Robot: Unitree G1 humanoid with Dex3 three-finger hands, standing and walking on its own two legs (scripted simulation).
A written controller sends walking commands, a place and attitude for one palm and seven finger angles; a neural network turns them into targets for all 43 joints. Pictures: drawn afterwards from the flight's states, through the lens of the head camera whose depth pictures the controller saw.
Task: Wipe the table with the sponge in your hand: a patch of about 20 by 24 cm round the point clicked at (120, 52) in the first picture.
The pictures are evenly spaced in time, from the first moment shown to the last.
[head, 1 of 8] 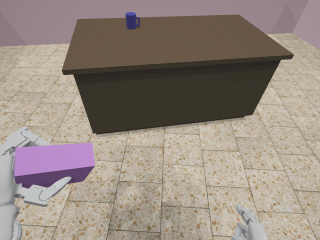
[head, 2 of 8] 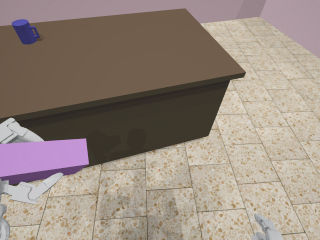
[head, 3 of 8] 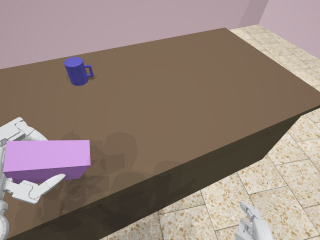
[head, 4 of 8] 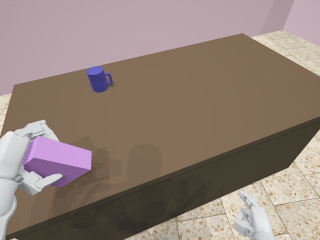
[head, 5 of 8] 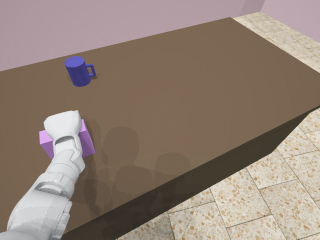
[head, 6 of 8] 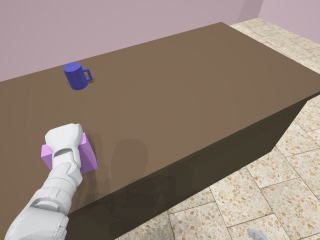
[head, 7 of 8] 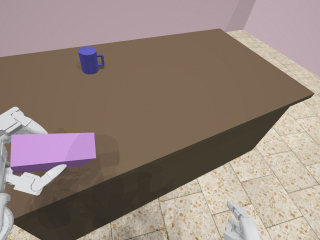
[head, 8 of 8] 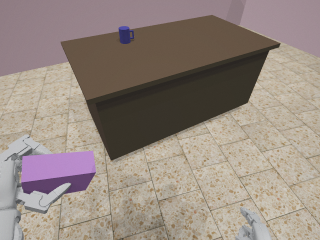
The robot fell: no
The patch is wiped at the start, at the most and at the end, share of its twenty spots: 0.00 1.00 1.00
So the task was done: yes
